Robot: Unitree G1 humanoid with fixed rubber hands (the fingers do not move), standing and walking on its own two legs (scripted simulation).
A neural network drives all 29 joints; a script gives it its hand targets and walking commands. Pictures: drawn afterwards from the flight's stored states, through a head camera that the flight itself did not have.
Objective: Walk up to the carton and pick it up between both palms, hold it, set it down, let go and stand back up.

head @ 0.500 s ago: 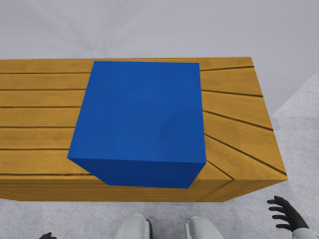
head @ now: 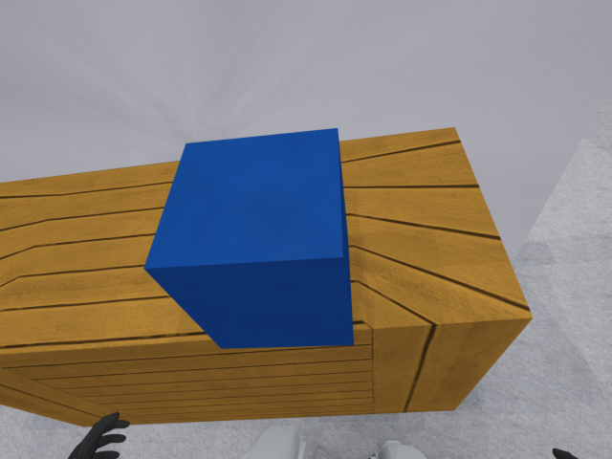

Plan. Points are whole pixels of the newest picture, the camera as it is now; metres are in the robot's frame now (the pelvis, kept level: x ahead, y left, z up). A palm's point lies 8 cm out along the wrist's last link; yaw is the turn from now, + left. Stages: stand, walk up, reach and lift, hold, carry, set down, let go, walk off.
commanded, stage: walk up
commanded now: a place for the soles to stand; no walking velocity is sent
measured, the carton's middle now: (273, 249) +0.39 +0.08 +0.03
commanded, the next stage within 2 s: none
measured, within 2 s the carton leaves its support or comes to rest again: neither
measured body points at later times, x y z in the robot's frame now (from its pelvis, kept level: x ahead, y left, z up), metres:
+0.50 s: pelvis -0.08 +0.06 +0.01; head -0.11 +0.10 +0.46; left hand -0.07 +0.38 -0.12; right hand -0.04 -0.28 -0.06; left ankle -0.09 +0.13 -0.73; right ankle -0.01 -0.11 -0.64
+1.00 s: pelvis -0.03 +0.01 +0.00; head -0.01 -0.01 +0.44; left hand +0.13 +0.33 -0.07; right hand -0.03 -0.31 -0.13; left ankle -0.08 +0.13 -0.71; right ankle +0.02 -0.08 -0.73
